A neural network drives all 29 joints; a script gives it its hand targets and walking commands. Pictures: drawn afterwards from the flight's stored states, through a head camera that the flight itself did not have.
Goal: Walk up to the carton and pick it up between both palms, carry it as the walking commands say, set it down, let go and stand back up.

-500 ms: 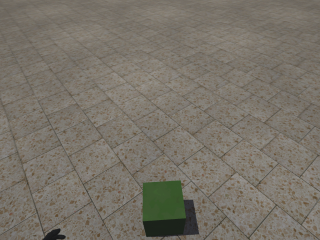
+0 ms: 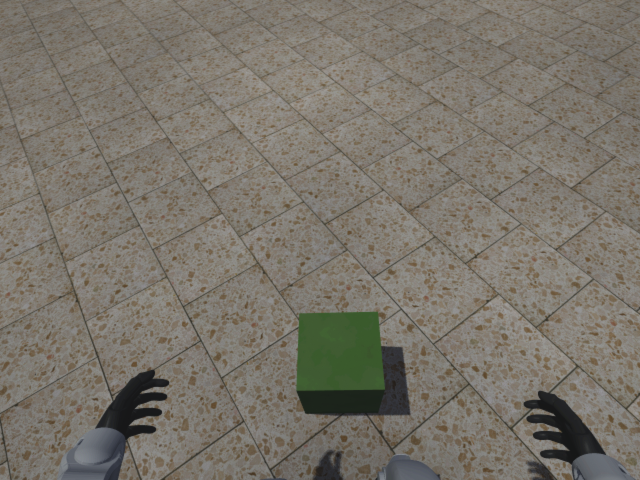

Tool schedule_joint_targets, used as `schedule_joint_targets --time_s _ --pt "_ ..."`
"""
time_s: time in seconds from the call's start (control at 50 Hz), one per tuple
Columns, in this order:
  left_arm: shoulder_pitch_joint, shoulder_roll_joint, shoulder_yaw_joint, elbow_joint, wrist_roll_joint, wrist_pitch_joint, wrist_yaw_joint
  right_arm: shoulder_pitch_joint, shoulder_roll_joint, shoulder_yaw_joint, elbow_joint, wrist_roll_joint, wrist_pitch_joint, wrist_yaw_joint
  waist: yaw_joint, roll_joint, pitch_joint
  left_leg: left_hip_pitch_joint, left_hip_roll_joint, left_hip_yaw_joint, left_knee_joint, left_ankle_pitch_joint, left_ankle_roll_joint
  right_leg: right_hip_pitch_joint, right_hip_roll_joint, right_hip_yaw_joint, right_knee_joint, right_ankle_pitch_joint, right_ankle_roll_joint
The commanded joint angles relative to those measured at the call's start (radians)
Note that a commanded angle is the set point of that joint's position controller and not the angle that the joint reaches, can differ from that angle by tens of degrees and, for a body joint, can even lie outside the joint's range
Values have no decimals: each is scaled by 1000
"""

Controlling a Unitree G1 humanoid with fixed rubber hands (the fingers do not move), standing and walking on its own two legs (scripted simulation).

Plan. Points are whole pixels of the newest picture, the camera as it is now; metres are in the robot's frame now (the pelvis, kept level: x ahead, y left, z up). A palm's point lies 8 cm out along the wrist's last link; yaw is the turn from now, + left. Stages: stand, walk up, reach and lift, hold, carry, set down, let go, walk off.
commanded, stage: reach and lift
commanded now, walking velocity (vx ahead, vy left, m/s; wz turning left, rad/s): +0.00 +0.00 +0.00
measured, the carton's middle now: (340, 364) +0.46 +0.02 -0.62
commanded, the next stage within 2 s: none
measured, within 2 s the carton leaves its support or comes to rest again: neither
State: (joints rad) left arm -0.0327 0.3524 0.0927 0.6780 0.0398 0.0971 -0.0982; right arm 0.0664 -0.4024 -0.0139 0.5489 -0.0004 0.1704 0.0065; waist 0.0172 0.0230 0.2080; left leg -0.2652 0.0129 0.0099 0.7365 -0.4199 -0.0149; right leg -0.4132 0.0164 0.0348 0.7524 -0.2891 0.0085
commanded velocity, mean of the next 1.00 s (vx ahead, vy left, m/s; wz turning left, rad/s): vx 0.00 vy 0.00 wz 0.00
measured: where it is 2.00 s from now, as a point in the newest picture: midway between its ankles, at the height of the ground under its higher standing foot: outside the picture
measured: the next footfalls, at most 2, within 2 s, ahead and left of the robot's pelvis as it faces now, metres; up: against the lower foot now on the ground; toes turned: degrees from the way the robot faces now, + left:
none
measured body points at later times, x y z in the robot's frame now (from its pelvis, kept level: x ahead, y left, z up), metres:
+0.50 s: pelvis -0.04 +0.02 -0.05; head +0.13 +0.02 +0.37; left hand +0.32 +0.28 -0.12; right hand +0.33 -0.23 -0.12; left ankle -0.01 +0.14 -0.71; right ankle +0.07 -0.10 -0.71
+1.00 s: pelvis -0.05 +0.00 -0.08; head +0.23 +0.00 +0.27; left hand +0.43 +0.24 -0.17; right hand +0.46 -0.19 -0.17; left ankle -0.01 +0.14 -0.71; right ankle +0.07 -0.11 -0.71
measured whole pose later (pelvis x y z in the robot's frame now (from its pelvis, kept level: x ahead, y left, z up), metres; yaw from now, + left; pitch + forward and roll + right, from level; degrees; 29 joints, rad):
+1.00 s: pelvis -0.05 +0.00 -0.08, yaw +2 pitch +32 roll +2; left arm -0.93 0.31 0.19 0.77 -0.05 0.15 0.03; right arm -0.98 -0.38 -0.03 0.76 0.00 0.19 -0.03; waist 0.02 0.00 0.13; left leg -1.27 0.01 0.00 1.15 -0.44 -0.02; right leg -1.38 0.02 0.03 1.07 -0.25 0.00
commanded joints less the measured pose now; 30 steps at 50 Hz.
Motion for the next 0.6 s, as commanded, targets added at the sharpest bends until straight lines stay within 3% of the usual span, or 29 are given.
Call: schedule_joint_targets --time_s 0.0,0.02,0.04,0.06,0.08,0.1,0.12,0.14,0.16,0.18,0.2,0.22,0.24,0.26,0.28,0.32,0.34,0.36,0.38,0.4,0.42,0.44,0.46,0.5,0.52,0.54,0.56,0.58 --pt "-68 129 151 -61 -31 -10 6 -94 9 -130 -96 -19 -27 -18 -18 -130 -318 -363 -37 -15 -84 155 12 270 -14 20 -55 209 47" --pt "-73 120 139 -77 -25 -19 17 -105 9 -134 -113 -15 -37 -17 -13 -112 -314 -383 -37 -20 -69 193 12 264 -10 21 -20 286 36" --pt "-93 114 131 -84 -35 -27 34 -108 -41 -172 -103 -31 -52 -15 -58 -107 -376 -397 -37 -42 -51 248 -4 244 -7 16 15 357 29" --pt "-121 99 127 -100 -39 -33 41 -139 -1 -143 -76 -18 -51 -16 -37 -118 -393 -416 -36 -45 -31 297 -2 221 -2 15 42 393 30" --pt "-114 100 130 -104 -43 -36 48 -128 -29 -153 -81 -12 -56 -14 -39 -83 -447 -420 -40 -42 -7 321 -9 232 0 23 64 422 18" --pt "-153 77 119 -135 -49 -31 55 -151 -5 -136 -77 -2 -56 -7 -25 -56 -457 -407 -30 -40 -5 321 -8 173 3 16 70 366 13" --pt "-173 64 106 -137 -76 -42 63 -196 -21 -152 -74 1 -65 -10 -34 -95 -478 -437 -26 -55 27 371 -10 168 4 26 94 422 14" --pt "-190 59 101 -109 -73 -37 71 -215 -29 -149 -39 -2 -63 -5 -27 -87 -466 -429 -17 -54 34 370 -16 98 9 15 110 371 10" --pt "-220 41 94 -137 -77 -30 81 -258 -51 -153 -23 5 -60 1 -27 -31 -477 -411 -9 -61 37 388 -28 52 8 23 114 335 1" --pt "-269 42 92 -157 -97 -22 89 -331 -82 -157 -35 10 -61 1 -34 -38 -529 -432 -23 -55 63 334 -25 68 7 24 125 320 -4" --pt "-286 52 83 -162 -97 -19 101 -301 -89 -177 26 4 -51 -2 -55 -13 -539 -433 -23 -63 56 336 -36 37 5 19 136 297 -5" --pt "-321 54 91 -165 -100 -16 107 -356 -83 -173 9 18 -51 1 -46 -47 -571 -444 -15 -63 77 332 -28 -6 7 9 159 288 0" --pt "-388 58 78 -185 -112 -12 111 -399 -88 -178 8 18 -52 -5 -64 -18 -578 -466 -25 -47 81 245 -27 28 -1 27 131 265 -6" --pt "-412 63 98 -163 -99 -8 122 -455 -78 -184 8 33 -51 -2 -35 1 -577 -496 -26 -46 89 229 -29 -22 6 20 154 233 -8" --pt "-458 57 89 -195 -108 2 122 -461 -66 -165 62 41 -31 0 -59 -4 -564 -505 -22 -55 89 194 -20 -55 -1 32 155 195 -10" --pt "-481 45 100 -137 -101 34 125 -555 -80 -175 68 39 -17 2 -41 -38 -572 -518 -22 -54 87 165 -18 -62 11 -1 168 158 -2" --pt "-560 47 98 -151 -110 49 133 -577 -67 -178 89 53 0 5 -57 9 -550 -539 -25 -55 103 135 -17 -124 9 11 174 129 -9" --pt "-538 74 128 -104 -85 59 141 -620 -70 -180 102 60 4 10 2 42 -591 -552 -20 -46 96 108 -30 -124 10 -8 197 98 -6" --pt "-581 52 119 -107 -104 68 142 -621 -71 -181 118 47 16 3 -48 -19 -586 -580 -30 -45 98 107 -22 -131 16 8 174 112 -1" --pt "-610 32 111 -94 -112 75 140 -692 -78 -174 109 51 18 9 -32 -39 -603 -585 -28 -48 107 127 -17 -147 19 -2 195 117 -2" --pt "-629 58 127 -93 -102 78 137 -715 -72 -167 101 54 16 5 -21 -12 -614 -602 -33 -34 120 106 -16 -132 15 4 186 113 0" --pt "-620 36 113 -70 -119 85 141 -717 -82 -192 139 44 20 4 -48 -42 -638 -621 -39 -35 126 120 -21 -133 16 1 192 138 4" --pt "-632 49 144 -72 -98 92 143 -728 -35 -148 162 71 27 9 7 -28 -647 -631 -38 -32 128 135 -16 -158 16 -1 203 131 2" --pt "-720 27 125 -31 -115 91 137 -827 -63 -186 177 54 23 5 -31 -7 -639 -675 -37 -40 135 124 -17 -185 16 -3 217 126 -3" --pt "-698 39 152 8 -106 92 138 -848 -81 -196 172 43 18 0 -12 -26 -673 -676 -41 -35 139 122 -22 -154 16 4 208 129 2" --pt "-737 52 175 -29 -111 86 140 -886 -88 -198 144 43 15 4 -20 -60 -718 -695 -41 -36 154 109 -22 -174 20 -3 224 120 6" --pt "-776 57 169 -11 -106 77 139 -910 -66 -192 163 53 6 1 -23 -34 -702 -727 -41 -32 165 119 -19 -168 7 9 225 158 3" --pt "-815 66 184 -27 -116 76 140 -969 -63 -180 131 90 5 1 14 -31 -756 -743 -45 -31 177 120 -20 -162 8 13 240 146 3"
